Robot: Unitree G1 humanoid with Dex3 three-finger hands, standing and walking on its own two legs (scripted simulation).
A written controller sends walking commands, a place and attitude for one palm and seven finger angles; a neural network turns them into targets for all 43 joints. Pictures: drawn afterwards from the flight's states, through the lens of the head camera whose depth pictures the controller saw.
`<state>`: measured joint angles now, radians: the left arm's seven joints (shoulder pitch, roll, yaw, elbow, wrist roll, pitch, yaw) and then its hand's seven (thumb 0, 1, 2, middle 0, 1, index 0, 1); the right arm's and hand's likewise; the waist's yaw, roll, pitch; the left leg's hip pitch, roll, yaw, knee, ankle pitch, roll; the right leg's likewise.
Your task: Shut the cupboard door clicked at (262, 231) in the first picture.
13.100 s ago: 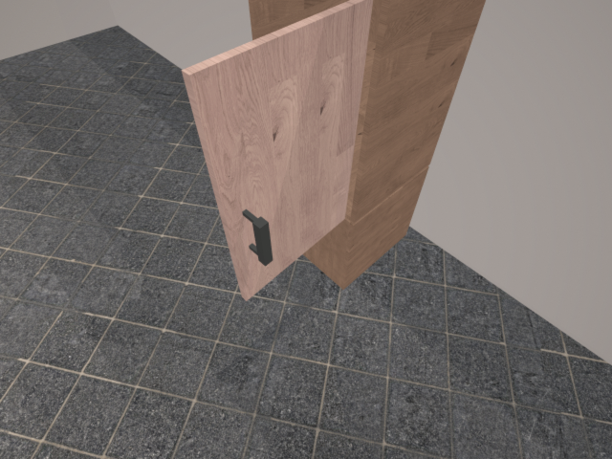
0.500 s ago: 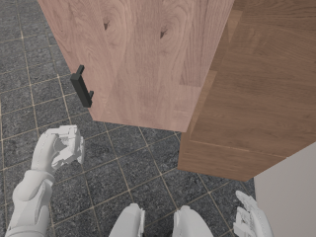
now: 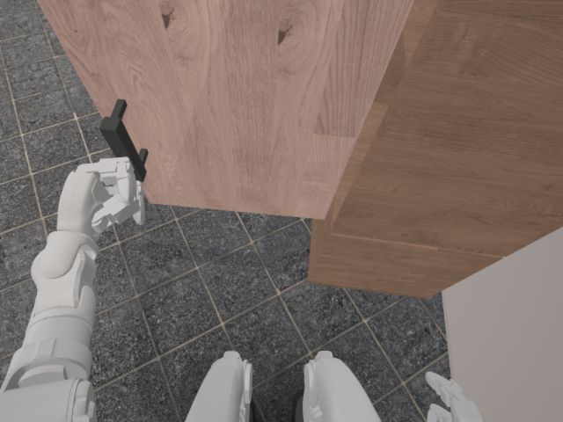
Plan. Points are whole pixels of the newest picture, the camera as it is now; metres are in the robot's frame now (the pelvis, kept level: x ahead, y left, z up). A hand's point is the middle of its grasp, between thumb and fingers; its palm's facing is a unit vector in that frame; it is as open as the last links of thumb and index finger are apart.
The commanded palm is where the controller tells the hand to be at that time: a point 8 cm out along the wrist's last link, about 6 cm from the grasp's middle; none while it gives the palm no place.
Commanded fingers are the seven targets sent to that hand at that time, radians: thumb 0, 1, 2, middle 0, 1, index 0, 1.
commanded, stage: bring the fist close to the handle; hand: left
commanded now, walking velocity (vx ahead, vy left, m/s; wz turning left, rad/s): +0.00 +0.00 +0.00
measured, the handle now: (129, 142) +0.50 +0.24 +0.03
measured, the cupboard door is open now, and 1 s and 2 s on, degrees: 93 88 71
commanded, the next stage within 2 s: push the door shut along its arc in 0.46 s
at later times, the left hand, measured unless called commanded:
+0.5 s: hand (133, 195) +0.41 +0.22 +0.02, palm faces -0.05 -1.00 -0.04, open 3.1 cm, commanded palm +0.40 +0.26 +0.03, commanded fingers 0.00 0.90 0.90 -1.30 -1.50 -1.30 -1.50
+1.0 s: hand (147, 168) +0.46 +0.21 +0.03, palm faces -0.16 -0.99 -0.05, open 3.1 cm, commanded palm +0.46 +0.24 +0.03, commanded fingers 0.00 0.90 0.90 -1.30 -1.50 -1.30 -1.50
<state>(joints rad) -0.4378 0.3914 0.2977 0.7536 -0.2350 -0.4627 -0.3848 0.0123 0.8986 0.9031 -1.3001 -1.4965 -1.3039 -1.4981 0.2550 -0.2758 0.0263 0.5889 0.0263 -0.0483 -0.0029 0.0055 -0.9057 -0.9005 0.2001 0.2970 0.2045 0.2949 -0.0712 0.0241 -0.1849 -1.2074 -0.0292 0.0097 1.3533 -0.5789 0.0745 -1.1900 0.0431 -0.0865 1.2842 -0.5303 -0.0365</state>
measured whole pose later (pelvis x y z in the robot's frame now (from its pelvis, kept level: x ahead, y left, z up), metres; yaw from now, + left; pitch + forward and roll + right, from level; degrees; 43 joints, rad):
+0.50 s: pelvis +0.00 +0.00 +0.00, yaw +0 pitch +26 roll -4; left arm -0.52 0.42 0.34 0.89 -0.21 -0.52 -0.40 0.01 0.90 0.90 -1.30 -1.50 -1.30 -1.50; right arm 0.27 -0.27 0.03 0.60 0.02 0.02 0.01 0.00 -0.91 -0.90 0.20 0.30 0.20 0.29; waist -0.09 0.02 -0.18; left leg -1.23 -0.03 0.01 1.36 -0.58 0.08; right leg -1.21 0.05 -0.09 1.28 -0.52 -0.04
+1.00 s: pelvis -0.01 +0.00 -0.01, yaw +0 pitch +27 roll -5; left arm -0.77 0.53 0.32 1.07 -0.18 -0.47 -0.47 0.01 0.90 0.90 -1.30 -1.50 -1.32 -1.50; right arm 0.26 -0.29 0.05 0.61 0.02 0.03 0.00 0.00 -0.91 -0.90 0.20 0.30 0.20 0.29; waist -0.13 0.03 -0.17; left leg -1.31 -0.02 -0.02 1.41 -0.58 0.07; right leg -1.28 0.05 -0.12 1.32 -0.53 -0.05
